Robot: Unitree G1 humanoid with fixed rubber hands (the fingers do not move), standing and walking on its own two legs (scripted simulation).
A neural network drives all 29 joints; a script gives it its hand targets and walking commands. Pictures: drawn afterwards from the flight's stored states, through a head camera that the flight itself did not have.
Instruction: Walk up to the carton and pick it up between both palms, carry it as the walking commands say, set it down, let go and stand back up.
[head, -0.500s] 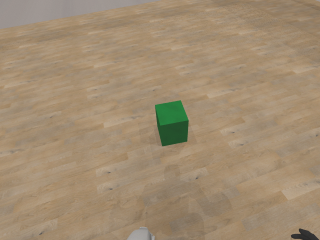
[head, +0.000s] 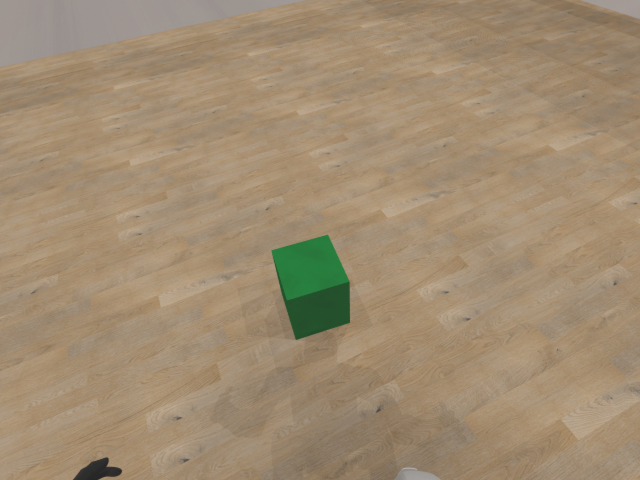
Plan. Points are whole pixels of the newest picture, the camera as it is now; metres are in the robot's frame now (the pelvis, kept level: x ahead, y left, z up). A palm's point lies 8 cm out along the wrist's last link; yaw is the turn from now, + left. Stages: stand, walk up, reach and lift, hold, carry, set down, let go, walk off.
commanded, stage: walk up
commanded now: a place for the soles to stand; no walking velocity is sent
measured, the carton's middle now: (311, 287) +0.83 +0.06 -0.63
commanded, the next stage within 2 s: none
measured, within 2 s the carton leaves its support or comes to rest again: neither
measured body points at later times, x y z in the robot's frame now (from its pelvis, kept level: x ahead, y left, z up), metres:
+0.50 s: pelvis +0.15 +0.00 +0.01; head +0.16 +0.02 +0.46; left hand +0.18 +0.33 -0.10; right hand +0.29 -0.33 -0.05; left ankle +0.20 +0.12 -0.72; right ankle +0.12 -0.12 -0.68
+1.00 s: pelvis +0.26 -0.04 +0.00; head +0.28 -0.06 +0.45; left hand +0.35 +0.31 -0.06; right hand +0.35 -0.37 -0.11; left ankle +0.31 +0.10 -0.69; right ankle +0.33 -0.15 -0.72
